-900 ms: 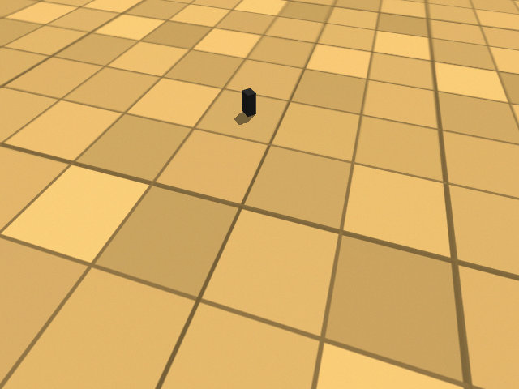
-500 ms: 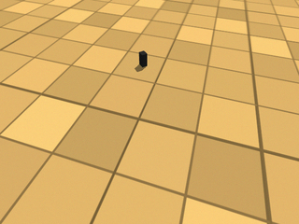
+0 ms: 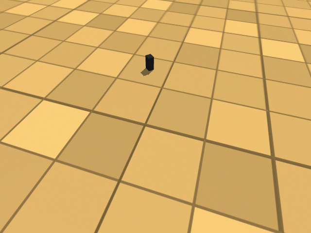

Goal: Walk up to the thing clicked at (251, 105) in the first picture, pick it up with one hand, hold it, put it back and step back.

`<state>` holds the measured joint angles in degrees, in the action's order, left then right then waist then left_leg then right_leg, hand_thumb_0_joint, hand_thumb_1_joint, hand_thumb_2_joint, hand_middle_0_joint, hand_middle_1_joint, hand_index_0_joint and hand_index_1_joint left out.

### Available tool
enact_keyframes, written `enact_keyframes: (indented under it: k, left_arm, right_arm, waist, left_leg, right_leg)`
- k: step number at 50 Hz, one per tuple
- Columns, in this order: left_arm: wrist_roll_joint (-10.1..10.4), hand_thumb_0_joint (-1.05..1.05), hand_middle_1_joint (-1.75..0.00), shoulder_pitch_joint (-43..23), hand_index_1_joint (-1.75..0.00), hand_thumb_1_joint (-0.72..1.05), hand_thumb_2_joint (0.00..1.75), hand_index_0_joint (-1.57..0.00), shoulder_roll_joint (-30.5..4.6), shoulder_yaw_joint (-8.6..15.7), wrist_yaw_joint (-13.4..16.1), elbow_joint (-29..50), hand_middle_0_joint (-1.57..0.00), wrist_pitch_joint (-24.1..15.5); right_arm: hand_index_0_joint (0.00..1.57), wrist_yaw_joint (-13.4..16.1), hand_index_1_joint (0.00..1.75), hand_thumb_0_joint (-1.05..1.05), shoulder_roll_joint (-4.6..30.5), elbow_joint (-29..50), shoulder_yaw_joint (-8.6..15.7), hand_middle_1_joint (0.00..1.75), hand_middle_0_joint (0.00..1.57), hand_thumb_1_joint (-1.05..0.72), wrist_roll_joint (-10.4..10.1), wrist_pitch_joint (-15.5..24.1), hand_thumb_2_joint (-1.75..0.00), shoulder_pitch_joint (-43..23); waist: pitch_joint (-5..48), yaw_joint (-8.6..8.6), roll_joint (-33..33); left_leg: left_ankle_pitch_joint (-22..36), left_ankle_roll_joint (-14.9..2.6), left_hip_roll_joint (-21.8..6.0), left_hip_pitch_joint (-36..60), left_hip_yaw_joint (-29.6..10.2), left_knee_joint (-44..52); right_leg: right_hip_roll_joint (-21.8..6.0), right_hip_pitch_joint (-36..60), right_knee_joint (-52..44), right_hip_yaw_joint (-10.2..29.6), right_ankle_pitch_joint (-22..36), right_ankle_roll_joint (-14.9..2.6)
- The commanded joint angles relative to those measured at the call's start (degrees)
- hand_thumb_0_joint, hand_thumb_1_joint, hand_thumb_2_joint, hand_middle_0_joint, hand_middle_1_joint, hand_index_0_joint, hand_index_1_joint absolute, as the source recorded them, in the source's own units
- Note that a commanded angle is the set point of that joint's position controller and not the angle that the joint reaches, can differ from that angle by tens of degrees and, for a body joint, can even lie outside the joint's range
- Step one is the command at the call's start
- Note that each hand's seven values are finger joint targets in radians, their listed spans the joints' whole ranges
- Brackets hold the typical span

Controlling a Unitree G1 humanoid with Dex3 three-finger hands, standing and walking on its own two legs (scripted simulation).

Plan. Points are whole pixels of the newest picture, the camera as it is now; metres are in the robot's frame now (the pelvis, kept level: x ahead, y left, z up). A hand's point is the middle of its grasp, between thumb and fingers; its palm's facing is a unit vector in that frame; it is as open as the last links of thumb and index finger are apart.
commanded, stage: stand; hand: left
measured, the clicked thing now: (149, 62) +1.90 +0.09 -0.70
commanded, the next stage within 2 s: walk up in 0.22 s
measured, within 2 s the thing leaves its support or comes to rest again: neither
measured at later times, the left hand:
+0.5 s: hand out of the picture +0.16 +0.25 -0.14, palm faces -0.10 -0.91 -0.40, open 7.4 cm
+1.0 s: hand (99, 187) +0.31 +0.21 -0.18, palm faces +0.00 -0.94 -0.34, open 7.4 cm
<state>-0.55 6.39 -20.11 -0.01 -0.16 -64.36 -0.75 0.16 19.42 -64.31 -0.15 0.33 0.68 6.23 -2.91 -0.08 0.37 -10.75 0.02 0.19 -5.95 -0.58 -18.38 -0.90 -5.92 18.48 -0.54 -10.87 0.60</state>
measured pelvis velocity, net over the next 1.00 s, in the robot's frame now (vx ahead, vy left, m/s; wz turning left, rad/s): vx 0.30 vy -0.07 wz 0.00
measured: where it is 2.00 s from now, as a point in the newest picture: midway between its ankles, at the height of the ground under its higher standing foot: (169, 151)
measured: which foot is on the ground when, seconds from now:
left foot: down 0.00-0.54, up 0.56-0.96, down 0.98-1.00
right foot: down 0.00-0.28, up 0.30-0.50, down 0.52-1.00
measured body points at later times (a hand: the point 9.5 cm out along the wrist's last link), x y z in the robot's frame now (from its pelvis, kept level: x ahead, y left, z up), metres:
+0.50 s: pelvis +0.06 -0.05 -0.01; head +0.06 -0.06 +0.44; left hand +0.16 +0.29 -0.11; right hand +0.07 -0.39 -0.13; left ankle -0.01 +0.12 -0.75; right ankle +0.12 -0.19 -0.74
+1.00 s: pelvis +0.30 -0.07 -0.03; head +0.32 -0.05 +0.42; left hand +0.31 +0.26 -0.16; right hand +0.42 -0.40 -0.12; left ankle +0.43 +0.05 -0.75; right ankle +0.14 -0.20 -0.75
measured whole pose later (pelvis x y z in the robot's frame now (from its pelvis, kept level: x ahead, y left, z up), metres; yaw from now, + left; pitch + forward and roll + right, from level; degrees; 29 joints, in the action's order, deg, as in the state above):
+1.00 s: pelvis +0.30 -0.07 -0.03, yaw +0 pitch -1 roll -2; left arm -0.5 19.7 -25.4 3.6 -3.2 -55.3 -4.9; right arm -6.0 23.3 -53.6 5.1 1.8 1.7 9.2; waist -3.2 2.8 1.3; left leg -5.0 -1.0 -4.1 -26.7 2.0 -32.7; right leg -1.5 5.4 23.5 -7.6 -27.1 1.0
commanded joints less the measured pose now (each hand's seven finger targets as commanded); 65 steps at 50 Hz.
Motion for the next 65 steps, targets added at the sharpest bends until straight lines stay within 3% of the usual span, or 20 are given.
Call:
enact_keyframes:
  k: [1, 10, 11, 12, 16, 23, 26, 27, 28, 29, 30, 35, 40, 46, 49, 50, 51, 52, 56, 65]
  left_arm:
    - [0.1, 0.0, -0.3, -1.9, -0.3, 0.9, 0.9, -0.2, -11.6, 2.2, 0.7, 3.2, -0.2, -0.9]
    - [0.1, 0.0, -0.3, -1.4, -0.3, 0.9, 0.9, -0.2, -11.4, 2.0, 0.7, 3.5, -0.2, -1.2]
    - [-1.1, 0.0, -0.3, 1.2, -0.3, 0.9, 0.9, -0.2, -18.8, 6.5, -1.4, 7.5, -0.2, -2.0]
    - [-1.7, 0.0, -0.3, -0.4, -0.3, 0.9, 0.9, -0.2, -17.9, 6.7, -2.2, 7.7, -0.2, -2.1]
    - [-1.7, 0.0, -0.3, -11.0, -0.3, 0.9, 0.9, -0.2, -14.4, 6.2, -3.6, 13.4, -0.2, -2.3]
    - [-1.0, 0.0, -0.3, 2.2, -0.3, 0.9, 0.9, -0.2, -15.5, 7.0, -5.7, 10.7, -0.2, -2.7]
    - [-1.2, 0.0, -0.3, 17.2, -0.3, 0.9, 0.9, -0.2, -18.5, 9.3, -4.1, 5.4, -0.2, -3.3]
    - [-1.6, 0.0, -0.3, 23.9, -0.3, 0.9, 0.9, -0.2, -22.2, 10.7, -3.1, 4.3, -0.2, -3.7]
    - [-2.0, 0.0, -0.3, 22.5, -0.3, 0.9, 0.9, -0.2, -25.4, 11.0, -2.5, 6.9, -0.2, -4.1]
    - [-1.2, 0.0, -0.3, 13.5, -0.3, 0.9, 0.9, -0.2, -26.5, 10.2, -2.6, 9.9, -0.2, -4.1]
    - [-0.8, 0.0, -0.3, 8.2, -0.3, 0.9, 0.9, -0.2, -27.0, 9.8, -2.7, 12.2, -0.2, -4.3]
    - [0.6, 0.0, -0.3, 4.4, -0.3, 0.9, 0.9, -0.2, -19.5, 7.7, -2.3, 12.9, -0.2, -5.9]
    - [0.4, 0.0, -0.3, 5.9, -0.3, 0.9, 0.9, -0.2, -21.0, 8.2, -2.2, 14.7, -0.2, -6.7]
    - [0.3, 0.0, -0.3, 11.6, -0.3, 0.9, 0.9, -0.2, -20.5, 7.7, -2.3, 13.7, -0.2, -6.1]
    - [0.4, 0.0, -0.3, 10.2, -0.3, 0.9, 0.9, -0.2, -19.7, 7.1, -1.7, 14.9, -0.2, -5.1]
    - [0.8, 0.0, -0.3, 13.4, -0.3, 0.9, 0.9, -0.2, -16.4, 6.0, -1.3, 15.4, -0.2, -4.6]
    - [1.7, 0.0, -0.3, 17.2, -0.3, 0.9, 0.9, -0.2, -11.4, 4.5, -1.4, 16.5, -0.2, -4.6]
    - [1.9, 0.0, -0.3, 15.2, -0.3, 0.9, 0.9, -0.2, -16.8, 5.7, -0.9, 16.2, -0.2, -4.5]
    - [2.2, 0.0, -0.3, 11.6, -0.3, 0.9, 0.9, -0.2, -16.4, 5.0, -1.8, 15.0, -0.2, -4.9]
    - [0.3, 0.0, -0.3, 3.0, -0.3, 0.9, 0.9, -0.2, -13.2, 5.2, -5.2, 17.9, -0.2, -3.9]
  right_arm:
    - [0.2, 0.5, 0.3, 0.0, 12.4, 3.1, 2.2, 0.3, 0.2, -0.9, 0.1, 1.3, -0.9, -1.6]
    - [0.2, 0.6, 0.3, 0.0, 12.7, 3.3, 2.2, 0.3, 0.2, -0.9, 0.0, 1.4, -0.9, -1.8]
    - [0.2, -1.0, 0.3, 0.0, 18.7, 7.2, 6.5, 0.3, 0.2, -0.9, 1.3, 2.8, -0.9, 2.0]
    - [0.2, -1.7, 0.3, 0.0, 19.7, 6.5, 7.3, 0.3, 0.2, -0.9, 1.9, 3.1, -0.9, 2.6]
    - [0.2, -2.1, 0.3, 0.0, 22.0, 7.9, 9.4, 0.3, 0.2, -0.9, 2.1, 4.0, -0.9, 7.0]
    - [0.2, -3.2, 0.3, 0.0, 19.8, 12.8, 9.0, 0.3, 0.2, -0.9, 2.1, 4.2, -0.9, -2.8]
    - [0.2, -3.4, 0.3, 0.0, 16.0, 13.3, 7.8, 0.3, 0.2, -0.9, 2.2, 3.5, -0.9, -3.2]
    - [0.2, -3.5, 0.3, 0.0, 12.0, 14.2, 6.4, 0.3, 0.2, -0.9, 2.1, 3.6, -0.9, -2.2]
    - [0.2, -3.4, 0.3, 0.0, 10.8, 15.4, 5.8, 0.3, 0.2, -0.9, 1.2, 3.2, -0.9, -0.9]
    - [0.2, -3.1, 0.3, 0.0, 15.5, 15.2, 7.0, 0.3, 0.2, -0.9, 1.4, 2.7, -0.9, -0.9]
    - [0.2, -3.2, 0.3, 0.0, 18.1, 14.4, 7.6, 0.3, 0.2, -0.9, 1.3, 3.0, -0.9, -0.3]
    - [0.2, -4.9, 0.3, 0.0, 16.8, 10.5, 7.4, 0.3, 0.2, -0.9, 0.1, 3.0, -0.9, 7.8]
    - [0.2, -6.2, 0.3, 0.0, 16.3, 15.1, 7.6, 0.3, 0.2, -0.9, 0.9, 2.4, -0.9, 0.7]
    - [0.2, -6.6, 0.3, 0.0, 13.8, 18.2, 7.2, 0.3, 0.2, -0.9, 1.1, 3.2, -0.9, -6.7]
    - [0.2, -5.2, 0.3, 0.0, 16.0, 14.2, 8.7, 0.3, 0.2, -0.9, 1.9, 3.7, -0.9, 8.5]
    - [0.2, -4.3, 0.3, 0.0, 19.4, 12.0, 10.1, 0.3, 0.2, -0.9, 3.0, 4.2, -0.9, 18.3]
    - [0.2, -3.5, 0.3, 0.0, 24.3, 12.9, 11.8, 0.3, 0.2, -0.9, 3.3, 4.5, -0.9, 21.7]
    - [0.2, -3.4, 0.3, 0.0, 25.2, 13.9, 12.0, 0.3, 0.2, -0.9, 1.0, 4.5, -0.9, 20.7]
    - [0.2, -2.0, 0.3, 0.0, 18.6, 17.1, 8.7, 0.3, 0.2, -0.9, -0.4, 4.7, -0.9, 9.9]
    - [0.2, -3.0, 0.3, 0.0, 18.7, 18.9, 7.8, 0.3, 0.2, -0.9, -0.2, 6.7, -0.9, 8.4]
  waist:
    - [4.3, 0.19, -1.0]
    - [5.3, 0.19, -1.0]
    - [12.1, 0.04, 0.8]
    - [7.3, -0.52, -2.4]
    - [-6.7, -5.25, -7.2]
    - [2.4, 2.18, -11.3]
    - [7.2, 9.61, 3.6]
    - [7.9, 12.69, 17.8]
    - [5.5, 11.58, 20.1]
    - [-0.4, 7.58, 12.5]
    - [-5.8, 5.1, 10.7]
    - [-4.6, -0.17, 5.8]
    - [-6.0, 1.05, 3.8]
    - [-3.0, 4.47, 1.8]
    - [5.9, -3.24, -3.0]
    - [11.7, -6.82, -9.4]
    - [15.5, -6.98, -22.7]
    - [17.5, -7.41, -17.1]
    - [5.1, -2.02, -5.6]
    - [-4.4, -1.4, -7.8]
  left_leg:
    - [8.8, -1.12, -7.2, 0.1, -4.9, 3.0]
    - [12.8, -1.27, -7.4, 1.3, -4.9, 2.0]
    - [-22.1, -5.63, -6.3, 2.8, -5.9, -3.2]
    - [-31.9, -6.91, -7.9, 0.4, -8.8, -1.9]
    - [-32.7, -15.61, -25.2, 4.6, -28.3, 13.7]
    - [-21.3, -9.5, -12.9, -3.4, -5.7, 6.4]
    - [-21.1, -6.29, -6.0, -20.9, 3.1, -18.0]
    - [-26.0, -4.66, 0.2, -32.7, 7.5, -36.7]
    - [-25.3, -2.21, 3.7, -39.1, -0.3, -47.4]
    - [-19.5, -1.63, -0.4, -35.6, -5.4, -48.8]
    - [-16.2, -1.87, -3.4, -34.7, -6.1, -48.9]
    - [-2.5, -1.11, -5.2, -26.0, -5.8, -40.1]
    - [2.5, 1.53, -6.5, -28.9, -3.1, -27.6]
    - [6.7, -1.03, -5.4, -18.8, 3.8, -13.4]
    - [1.6, -4.11, -1.5, -0.7, 5.9, -9.5]
    - [-4.7, -7.54, -3.8, 14.4, 1.4, -8.9]
    - [-12.5, -11.98, -18.1, 27.1, -23.2, -6.0]
    - [-13.8, -17.31, -23.9, 28.9, -40.2, 1.0]
    - [7.2, -10.53, -17.2, 4.3, -11.6, 1.7]
    - [8.0, -11.47, -13.3, -5.8, 2.3, 6.3]
  right_leg:
    - [-6.6, 1.0, -2.2, 5.0, 7.9, -2.2]
    - [-6.8, 1.6, -2.1, 4.9, 11.9, -1.92]
    - [-3.8, -0.1, 4.1, 5.5, -19.3, -4.09]
    - [-4.3, -8.8, 7.9, 6.5, -27.6, -4.79]
    - [-4.1, -36.6, 28.7, 5.8, -16.5, -2.05]
    - [-4.2, -10.9, 15.0, -1.0, -7.0, -0.72]
    - [-0.2, 16.5, 10.6, -5.7, -2.6, -1.3]
    - [-5.4, 23.8, 4.4, 4.3, -15.7, -3.24]
    - [-19.4, 16.9, -8.8, 30.4, -38.8, -6.88]
    - [-25.4, 4.2, -15.9, 39.6, -47.3, -10.64]
    - [-25.6, -2.0, -17.1, 40.7, -45.7, -13.55]
    - [-14.2, -6.1, -12.6, 12.2, -21.7, -9.76]
    - [-14.2, -4.1, -14.1, 6.8, -17.5, -11.27]
    - [-12.6, 1.5, -6.8, 0.0, 4.5, -10.18]
    - [-10.0, 1.0, 16.7, -3.6, 21.0, -8.32]
    - [-6.7, -9.5, 33.5, -5.5, 15.7, -6.1]
    - [1.7, -27.8, 47.9, -5.1, -10.2, -3.0]
    - [4.3, -33.7, 52.8, 2.2, -19.6, -4.04]
    - [-3.6, -26.3, 47.9, 8.1, -7.9, -3.43]
    - [-6.0, -20.5, 18.9, -1.0, 6.1, -0.88]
